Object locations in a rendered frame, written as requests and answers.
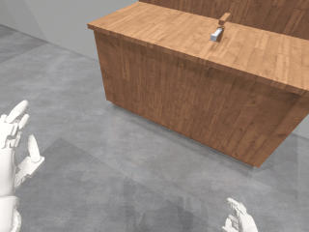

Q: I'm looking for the counter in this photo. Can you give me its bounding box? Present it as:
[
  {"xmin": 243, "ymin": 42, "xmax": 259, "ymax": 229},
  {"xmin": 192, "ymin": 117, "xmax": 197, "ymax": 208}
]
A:
[{"xmin": 87, "ymin": 0, "xmax": 309, "ymax": 168}]

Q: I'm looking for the left robot hand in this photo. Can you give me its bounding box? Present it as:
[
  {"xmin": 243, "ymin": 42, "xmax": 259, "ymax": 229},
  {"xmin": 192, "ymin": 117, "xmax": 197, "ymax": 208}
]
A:
[{"xmin": 0, "ymin": 100, "xmax": 44, "ymax": 197}]

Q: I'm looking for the tap lever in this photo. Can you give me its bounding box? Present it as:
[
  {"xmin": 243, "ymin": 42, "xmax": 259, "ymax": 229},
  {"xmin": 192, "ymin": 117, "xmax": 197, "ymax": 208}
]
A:
[{"xmin": 210, "ymin": 28, "xmax": 222, "ymax": 42}]

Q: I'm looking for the robot left forearm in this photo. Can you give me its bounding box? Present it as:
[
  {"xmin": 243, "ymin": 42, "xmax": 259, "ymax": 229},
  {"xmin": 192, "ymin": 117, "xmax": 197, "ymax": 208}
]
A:
[{"xmin": 0, "ymin": 195, "xmax": 23, "ymax": 232}]

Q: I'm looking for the right robot hand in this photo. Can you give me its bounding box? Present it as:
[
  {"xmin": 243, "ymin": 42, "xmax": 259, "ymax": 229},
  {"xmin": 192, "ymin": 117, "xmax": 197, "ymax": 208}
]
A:
[{"xmin": 222, "ymin": 197, "xmax": 258, "ymax": 232}]

